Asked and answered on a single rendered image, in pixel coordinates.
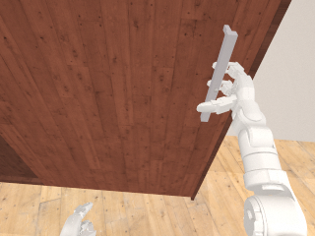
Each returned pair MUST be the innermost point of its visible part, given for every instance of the right robot upper arm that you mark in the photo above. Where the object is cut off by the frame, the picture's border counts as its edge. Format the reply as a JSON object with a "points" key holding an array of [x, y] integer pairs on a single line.
{"points": [[273, 216]]}

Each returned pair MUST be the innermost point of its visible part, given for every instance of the robot left hand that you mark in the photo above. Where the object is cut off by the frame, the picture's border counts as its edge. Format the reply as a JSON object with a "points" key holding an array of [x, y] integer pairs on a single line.
{"points": [[75, 227]]}

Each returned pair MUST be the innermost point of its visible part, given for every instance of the handle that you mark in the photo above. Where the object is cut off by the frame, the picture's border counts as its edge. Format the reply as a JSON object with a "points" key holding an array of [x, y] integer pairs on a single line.
{"points": [[230, 37]]}

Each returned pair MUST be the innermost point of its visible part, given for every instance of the robot right forearm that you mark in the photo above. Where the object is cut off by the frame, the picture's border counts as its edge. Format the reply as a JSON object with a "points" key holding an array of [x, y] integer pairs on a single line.
{"points": [[263, 172]]}

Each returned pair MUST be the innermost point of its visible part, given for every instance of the robot right hand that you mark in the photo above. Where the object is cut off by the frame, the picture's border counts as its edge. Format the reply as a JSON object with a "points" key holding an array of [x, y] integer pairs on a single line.
{"points": [[241, 89]]}

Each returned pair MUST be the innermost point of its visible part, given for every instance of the wardrobe door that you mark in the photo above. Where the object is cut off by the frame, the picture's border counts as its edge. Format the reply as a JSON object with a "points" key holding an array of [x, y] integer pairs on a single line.
{"points": [[11, 164], [103, 94]]}

